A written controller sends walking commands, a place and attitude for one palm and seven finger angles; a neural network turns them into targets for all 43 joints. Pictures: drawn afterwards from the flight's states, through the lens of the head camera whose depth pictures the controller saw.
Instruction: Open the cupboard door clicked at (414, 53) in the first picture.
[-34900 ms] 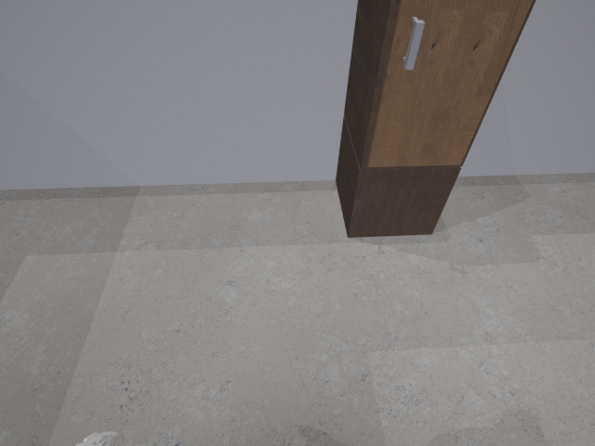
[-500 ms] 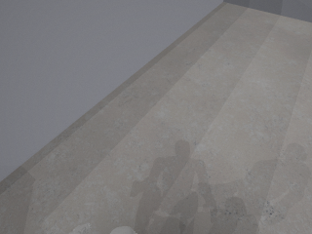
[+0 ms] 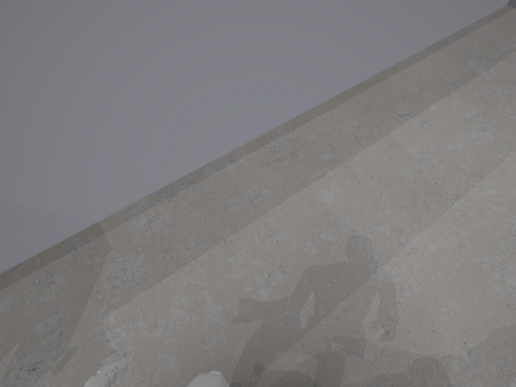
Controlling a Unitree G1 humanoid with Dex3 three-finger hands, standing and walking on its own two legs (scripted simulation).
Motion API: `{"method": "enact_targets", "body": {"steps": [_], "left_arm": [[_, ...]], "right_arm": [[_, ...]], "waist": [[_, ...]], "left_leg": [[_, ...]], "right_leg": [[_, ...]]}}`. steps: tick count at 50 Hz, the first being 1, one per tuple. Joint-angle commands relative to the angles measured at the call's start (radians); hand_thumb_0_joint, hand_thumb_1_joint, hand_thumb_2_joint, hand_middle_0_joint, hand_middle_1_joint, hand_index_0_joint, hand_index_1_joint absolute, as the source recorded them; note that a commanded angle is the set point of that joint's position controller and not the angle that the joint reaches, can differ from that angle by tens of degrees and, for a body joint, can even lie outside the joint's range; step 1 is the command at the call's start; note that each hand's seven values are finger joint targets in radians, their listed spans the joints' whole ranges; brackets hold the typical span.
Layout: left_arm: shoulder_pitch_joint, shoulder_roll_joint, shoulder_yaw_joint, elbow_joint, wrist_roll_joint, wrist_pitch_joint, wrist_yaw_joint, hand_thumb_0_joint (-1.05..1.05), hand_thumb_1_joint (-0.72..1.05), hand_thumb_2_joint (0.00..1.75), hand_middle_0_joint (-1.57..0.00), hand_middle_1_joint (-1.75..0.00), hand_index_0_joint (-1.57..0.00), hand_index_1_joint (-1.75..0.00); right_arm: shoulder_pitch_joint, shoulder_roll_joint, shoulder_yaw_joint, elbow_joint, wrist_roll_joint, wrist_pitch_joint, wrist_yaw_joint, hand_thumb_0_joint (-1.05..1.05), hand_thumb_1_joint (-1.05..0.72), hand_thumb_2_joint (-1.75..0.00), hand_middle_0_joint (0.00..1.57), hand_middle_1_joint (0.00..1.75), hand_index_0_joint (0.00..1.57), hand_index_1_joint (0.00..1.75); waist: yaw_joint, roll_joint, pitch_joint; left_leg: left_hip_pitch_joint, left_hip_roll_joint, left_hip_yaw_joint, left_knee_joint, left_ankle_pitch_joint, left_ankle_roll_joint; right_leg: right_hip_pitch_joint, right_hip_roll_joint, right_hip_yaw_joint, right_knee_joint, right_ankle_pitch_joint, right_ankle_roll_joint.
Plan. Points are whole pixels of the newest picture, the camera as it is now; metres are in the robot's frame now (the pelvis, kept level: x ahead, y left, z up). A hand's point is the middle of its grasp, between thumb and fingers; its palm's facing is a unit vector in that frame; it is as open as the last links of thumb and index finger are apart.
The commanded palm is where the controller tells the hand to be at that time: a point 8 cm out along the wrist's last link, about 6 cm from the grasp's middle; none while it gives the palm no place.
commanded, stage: turn to face it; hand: left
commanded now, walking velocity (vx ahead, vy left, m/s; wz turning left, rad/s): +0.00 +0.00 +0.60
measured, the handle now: out of the picture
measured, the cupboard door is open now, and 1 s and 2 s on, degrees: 47 47 47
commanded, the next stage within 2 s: none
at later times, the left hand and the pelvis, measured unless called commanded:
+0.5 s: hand out of the picture +0.04 +0.21 -0.15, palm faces +0.34 -0.90 -0.25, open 7.4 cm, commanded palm none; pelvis +0.02 -0.02 +0.01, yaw +19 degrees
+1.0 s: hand out of the picture -0.02 +0.18 -0.16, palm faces +0.61 -0.75 -0.24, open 7.4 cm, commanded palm none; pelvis +0.05 -0.04 +0.01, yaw +37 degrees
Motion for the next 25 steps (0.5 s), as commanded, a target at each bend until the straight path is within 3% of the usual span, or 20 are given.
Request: {"method": "enact_targets", "body": {"steps": [1,2,4,6,9,11,12,13,14,15,16,18,19,20,22,25], "left_arm": [[0.061,0.178,0.044,-0.054,0.005,-0.021,0.034,0.00,0.90,0.90,-0.20,-0.30,-0.20,-0.30],[0.027,0.144,0.030,-0.056,0.003,-0.022,0.033,0.00,0.90,0.90,-0.20,-0.30,-0.20,-0.30],[0.049,0.131,0.024,-0.043,0.004,-0.026,0.029,0.00,0.90,0.90,-0.20,-0.30,-0.20,-0.30],[0.097,0.148,0.030,-0.022,0.005,-0.028,0.029,0.00,0.90,0.90,-0.20,-0.30,-0.20,-0.30],[0.125,0.172,0.039,-0.004,0.005,-0.027,0.029,0.00,0.90,0.90,-0.20,-0.30,-0.20,-0.30],[0.118,0.175,0.043,0.003,-0.001,-0.024,0.025,0.00,0.90,0.90,-0.20,-0.30,-0.20,-0.30],[0.105,0.173,0.045,0.000,-0.008,-0.023,0.021,0.00,0.90,0.90,-0.20,-0.30,-0.20,-0.30],[0.089,0.150,0.043,-0.014,-0.015,-0.020,0.019,0.00,0.90,0.90,-0.20,-0.30,-0.20,-0.30],[0.073,0.074,0.025,-0.057,-0.021,-0.014,0.010,0.00,0.90,0.90,-0.20,-0.30,-0.20,-0.30],[-0.003,0.080,0.012,-0.094,-0.009,-0.001,0.018,0.00,0.90,0.90,-0.20,-0.30,-0.20,-0.30],[-0.047,0.078,0.017,-0.096,-0.006,0.005,0.021,0.00,0.90,0.90,-0.20,-0.30,-0.20,-0.30],[-0.039,0.078,0.024,-0.060,-0.009,0.011,0.017,0.00,0.90,0.90,-0.20,-0.30,-0.20,-0.30],[-0.010,0.076,0.024,-0.046,-0.010,0.016,0.012,0.00,0.90,0.90,-0.20,-0.30,-0.20,-0.30],[0.009,0.068,0.024,-0.037,-0.011,0.016,0.007,0.00,0.90,0.90,-0.20,-0.30,-0.20,-0.30],[0.012,0.057,0.022,-0.037,-0.013,0.015,0.004,0.00,0.90,0.90,-0.20,-0.30,-0.20,-0.30],[0.074,0.058,0.023,-0.027,-0.012,0.006,0.005,0.00,0.90,0.90,-0.20,-0.30,-0.20,-0.30]], "right_arm": [[-0.079,-0.093,-0.042,-0.112,0.000,-0.019,0.002,0.00,-0.90,-0.90,0.20,0.30,0.20,0.30],[-0.065,-0.087,-0.037,-0.099,0.001,-0.018,0.007,0.00,-0.90,-0.90,0.20,0.30,0.20,0.30],[-0.079,-0.054,-0.025,-0.089,0.005,-0.015,0.014,0.00,-0.90,-0.90,0.20,0.30,0.20,0.30],[-0.110,-0.032,-0.014,-0.088,0.009,-0.018,0.019,0.00,-0.90,-0.90,0.20,0.30,0.20,0.30],[-0.109,-0.030,-0.006,-0.090,0.013,-0.025,0.018,0.00,-0.90,-0.90,0.20,0.30,0.20,0.30],[-0.074,-0.043,-0.007,-0.083,0.011,-0.030,0.015,0.00,-0.90,-0.90,0.20,0.30,0.20,0.30],[-0.031,-0.063,-0.012,-0.073,0.007,-0.035,0.013,0.00,-0.90,-0.90,0.20,0.30,0.20,0.30],[0.043,-0.129,-0.029,-0.057,0.001,-0.043,0.009,0.00,-0.90,-0.90,0.20,0.30,0.20,0.30],[0.118,-0.250,-0.061,-0.047,-0.007,-0.048,0.001,0.00,-0.90,-0.90,0.20,0.30,0.20,0.30],[0.181,-0.282,-0.064,-0.030,-0.001,-0.038,-0.005,0.00,-0.90,-0.90,0.20,0.30,0.20,0.30],[0.165,-0.266,-0.063,-0.033,-0.004,-0.045,-0.018,0.00,-0.90,-0.90,0.20,0.30,0.20,0.30],[0.047,-0.213,-0.049,-0.052,-0.006,-0.047,-0.031,0.00,-0.90,-0.90,0.20,0.30,0.20,0.30],[0.001,-0.199,-0.042,-0.063,-0.008,-0.047,-0.032,0.00,-0.90,-0.90,0.20,0.30,0.20,0.30],[-0.021,-0.194,-0.042,-0.069,-0.008,-0.047,-0.031,0.00,-0.90,-0.90,0.20,0.30,0.20,0.30],[-0.025,-0.202,-0.047,-0.070,-0.012,-0.043,-0.028,0.00,-0.90,-0.90,0.20,0.30,0.20,0.30],[-0.054,-0.207,-0.054,-0.080,-0.010,-0.032,-0.023,0.00,-0.90,-0.90,0.20,0.30,0.20,0.30]], "waist": [[0.020,-0.262,-0.074],[0.000,-0.277,-0.068],[0.008,-0.263,-0.074],[0.034,-0.209,-0.079],[0.045,-0.226,-0.119],[0.025,-0.209,-0.132],[-0.003,-0.180,-0.150],[-0.048,-0.054,-0.197],[-0.087,0.276,-0.225],[-0.112,0.211,-0.207],[-0.109,0.165,-0.184],[-0.054,0.233,-0.121],[-0.026,0.220,-0.108],[-0.013,0.202,-0.115],[-0.016,0.178,-0.122],[0.010,0.146,-0.115]], "left_leg": [[-0.200,0.024,0.034,0.523,-0.184,0.001],[-0.191,0.041,0.052,0.506,-0.153,-0.011],[-0.136,0.034,0.107,0.372,-0.135,-0.025],[-0.091,0.020,0.154,0.216,-0.120,-0.027],[-0.022,0.007,0.189,0.045,-0.092,-0.016],[0.067,-0.005,0.206,-0.101,0.009,-0.005],[0.164,-0.008,0.202,-0.207,0.106,0.006],[0.354,0.085,0.095,-0.285,0.324,0.049],[0.517,0.376,-0.290,-0.302,0.718,0.211],[0.472,0.450,-0.322,-0.302,0.736,0.292],[0.413,0.413,-0.340,-0.318,0.616,0.295],[0.275,0.301,-0.228,-0.339,0.490,0.228],[0.238,0.263,-0.179,-0.339,0.453,0.202],[0.220,0.238,-0.152,-0.335,0.413,0.188],[0.177,0.217,-0.149,-0.336,0.335,0.178],[0.083,0.190,-0.185,-0.312,0.236,0.157]], "right_leg": [[0.131,-0.364,0.322,-0.344,0.151,-0.189],[0.152,-0.310,0.192,-0.297,0.319,-0.168],[0.194,-0.266,0.058,-0.247,0.540,-0.141],[0.256,-0.269,0.025,-0.216,0.659,-0.132],[0.315,-0.291,0.007,-0.164,0.708,-0.132],[0.294,-0.277,-0.036,-0.104,0.677,-0.098],[0.247,-0.263,-0.072,-0.030,0.651,-0.064],[0.095,-0.231,-0.115,0.125,0.489,-0.012],[-0.209,-0.083,-0.138,0.365,-0.192,0.070],[-0.270,-0.063,-0.028,0.495,-0.357,0.059],[-0.305,-0.058,0.012,0.546,-0.308,0.060],[-0.257,-0.061,0.057,0.535,-0.181,0.057],[-0.214,-0.050,0.046,0.489,-0.149,0.056],[-0.166,-0.036,0.033,0.422,-0.142,0.053],[-0.075,-0.003,0.007,0.278,-0.153,0.045],[0.079,0.047,-0.027,0.061,-0.065,0.033]]}}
